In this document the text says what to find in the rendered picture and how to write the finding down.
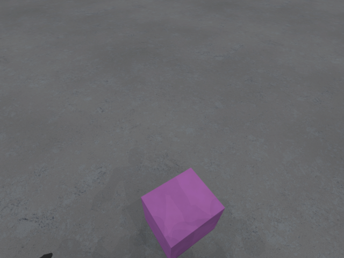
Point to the carton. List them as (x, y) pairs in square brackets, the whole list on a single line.
[(180, 212)]

